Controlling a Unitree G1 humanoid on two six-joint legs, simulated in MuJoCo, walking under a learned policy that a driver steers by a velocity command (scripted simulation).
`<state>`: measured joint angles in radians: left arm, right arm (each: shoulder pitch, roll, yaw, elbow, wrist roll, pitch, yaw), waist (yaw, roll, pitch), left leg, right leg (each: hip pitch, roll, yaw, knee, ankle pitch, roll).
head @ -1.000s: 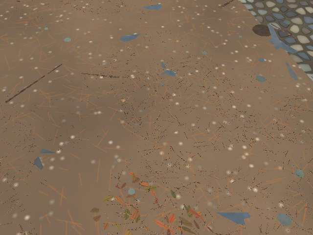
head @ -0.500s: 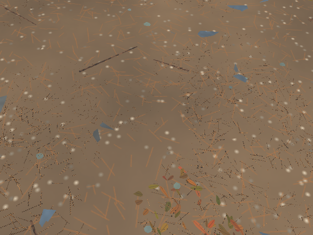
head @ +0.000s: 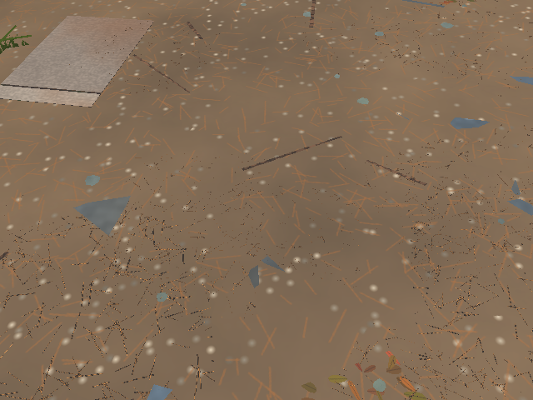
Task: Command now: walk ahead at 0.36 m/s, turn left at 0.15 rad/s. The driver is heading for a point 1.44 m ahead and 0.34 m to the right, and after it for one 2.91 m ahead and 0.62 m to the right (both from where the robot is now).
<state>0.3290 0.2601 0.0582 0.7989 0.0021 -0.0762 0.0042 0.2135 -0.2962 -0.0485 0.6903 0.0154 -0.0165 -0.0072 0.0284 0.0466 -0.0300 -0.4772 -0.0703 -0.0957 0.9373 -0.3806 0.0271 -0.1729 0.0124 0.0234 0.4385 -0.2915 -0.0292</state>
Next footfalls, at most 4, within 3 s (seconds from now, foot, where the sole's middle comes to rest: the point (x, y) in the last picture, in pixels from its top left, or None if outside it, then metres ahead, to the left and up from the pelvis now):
0.30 left None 0.25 0.17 -0.78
0.82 right None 0.52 -0.12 -0.78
1.30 left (318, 289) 0.86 -0.05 -0.78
1.82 right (436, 258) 0.97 -0.41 -0.78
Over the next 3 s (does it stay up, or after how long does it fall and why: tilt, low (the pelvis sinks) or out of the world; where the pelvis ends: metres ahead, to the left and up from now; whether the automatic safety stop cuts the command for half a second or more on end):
stays up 1.39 -0.37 -0.01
